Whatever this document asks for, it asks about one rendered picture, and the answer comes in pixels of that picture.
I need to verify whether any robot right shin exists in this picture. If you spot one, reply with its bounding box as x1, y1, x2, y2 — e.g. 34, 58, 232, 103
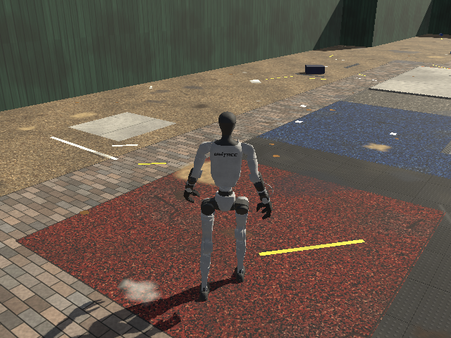
236, 229, 246, 273

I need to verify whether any humanoid robot head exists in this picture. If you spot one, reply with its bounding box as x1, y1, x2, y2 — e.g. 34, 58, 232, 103
214, 111, 239, 146

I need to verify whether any robot right hand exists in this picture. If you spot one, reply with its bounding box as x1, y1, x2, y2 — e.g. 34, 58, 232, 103
257, 201, 272, 219

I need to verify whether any left robot forearm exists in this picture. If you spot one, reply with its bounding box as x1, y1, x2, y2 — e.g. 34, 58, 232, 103
185, 168, 198, 192

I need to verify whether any robot left upper arm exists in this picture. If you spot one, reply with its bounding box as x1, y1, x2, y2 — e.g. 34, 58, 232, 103
190, 142, 212, 179

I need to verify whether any robot right upper arm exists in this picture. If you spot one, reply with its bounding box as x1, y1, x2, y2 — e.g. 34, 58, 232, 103
241, 142, 261, 183

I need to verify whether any robot left hand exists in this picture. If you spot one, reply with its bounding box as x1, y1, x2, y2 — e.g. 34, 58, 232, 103
183, 189, 200, 203

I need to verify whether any right robot forearm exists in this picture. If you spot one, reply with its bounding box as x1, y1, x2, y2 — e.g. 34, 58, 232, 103
254, 172, 270, 204

